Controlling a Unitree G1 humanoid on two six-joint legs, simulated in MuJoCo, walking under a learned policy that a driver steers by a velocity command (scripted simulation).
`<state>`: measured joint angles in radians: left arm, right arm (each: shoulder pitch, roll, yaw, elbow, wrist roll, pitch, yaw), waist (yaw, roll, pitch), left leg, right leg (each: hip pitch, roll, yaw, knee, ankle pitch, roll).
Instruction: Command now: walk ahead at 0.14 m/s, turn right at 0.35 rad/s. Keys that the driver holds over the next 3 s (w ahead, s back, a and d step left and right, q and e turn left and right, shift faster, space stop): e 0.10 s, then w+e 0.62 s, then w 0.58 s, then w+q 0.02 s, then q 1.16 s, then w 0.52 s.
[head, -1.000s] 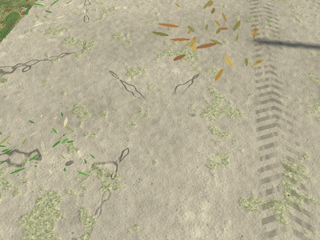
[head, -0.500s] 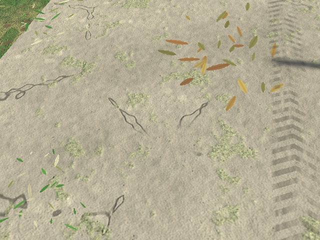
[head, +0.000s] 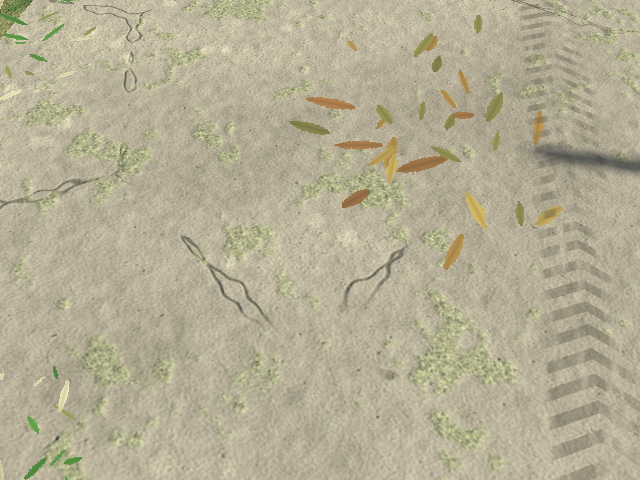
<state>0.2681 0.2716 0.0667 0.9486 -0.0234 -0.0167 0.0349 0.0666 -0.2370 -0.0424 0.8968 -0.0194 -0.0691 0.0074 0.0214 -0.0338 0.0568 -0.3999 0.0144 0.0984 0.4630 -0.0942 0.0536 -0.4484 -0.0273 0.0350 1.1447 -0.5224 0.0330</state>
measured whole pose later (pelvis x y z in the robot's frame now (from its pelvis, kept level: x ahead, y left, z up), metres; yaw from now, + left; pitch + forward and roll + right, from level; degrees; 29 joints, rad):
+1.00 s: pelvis +0.37 -0.11 +0.01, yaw -29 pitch +2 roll +2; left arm 0.24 0.28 0.08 0.78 -0.02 -0.07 0.02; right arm 0.24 -0.26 -0.07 0.96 0.00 -0.10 0.03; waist -0.04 -0.04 0.02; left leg -0.22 -0.05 0.05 0.36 -0.17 0.04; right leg -0.56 -0.08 0.05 1.11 -0.33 -0.04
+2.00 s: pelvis +0.70 -0.34 +0.00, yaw -11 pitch +4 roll -2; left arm 0.07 0.29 0.07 0.76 0.01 -0.01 0.05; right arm 0.16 -0.30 -0.09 0.72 0.01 0.02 -0.02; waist -0.03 -0.01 0.05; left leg -0.40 -0.08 -0.09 0.45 -0.11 0.06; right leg -0.54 -0.01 0.08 0.94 -0.41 0.07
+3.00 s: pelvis +0.84 -0.32 +0.00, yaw +13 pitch +2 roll +0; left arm 0.08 0.29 0.06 0.74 -0.02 -0.07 -0.05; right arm 0.43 -0.27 -0.06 0.76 0.01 -0.05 -0.01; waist -0.07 -0.05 0.01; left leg 0.08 -0.03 -0.01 0.20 -0.33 0.04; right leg -0.64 -0.07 0.00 0.61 0.03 0.02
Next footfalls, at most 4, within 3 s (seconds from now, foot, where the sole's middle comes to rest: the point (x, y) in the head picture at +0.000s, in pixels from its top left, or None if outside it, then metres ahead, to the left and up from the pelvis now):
0.36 right None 0.08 -0.15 -0.77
0.80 left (347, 467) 0.47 -0.04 -0.77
1.28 right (522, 420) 0.58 -0.42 -0.77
1.76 left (448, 320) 0.82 -0.28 -0.77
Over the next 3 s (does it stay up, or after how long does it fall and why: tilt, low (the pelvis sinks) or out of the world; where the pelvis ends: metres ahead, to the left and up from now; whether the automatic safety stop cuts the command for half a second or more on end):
stays up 0.84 -0.32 0.00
